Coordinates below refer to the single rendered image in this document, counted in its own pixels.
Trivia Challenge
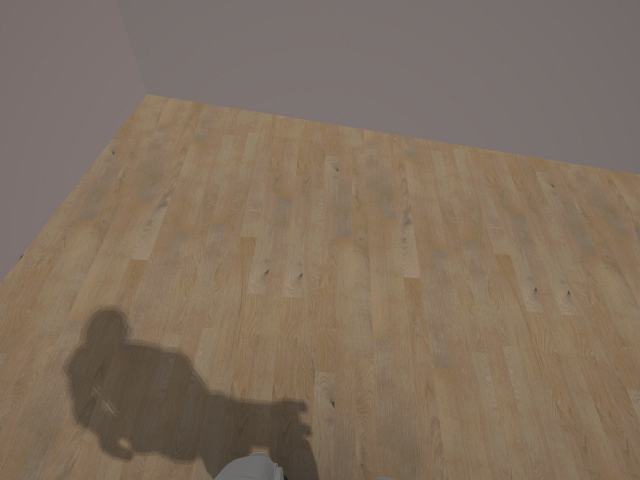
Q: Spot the left robot thigh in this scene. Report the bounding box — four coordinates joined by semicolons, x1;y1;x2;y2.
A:
214;456;284;480

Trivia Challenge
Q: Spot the left robot shin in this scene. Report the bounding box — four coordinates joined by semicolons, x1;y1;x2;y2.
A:
250;452;272;461

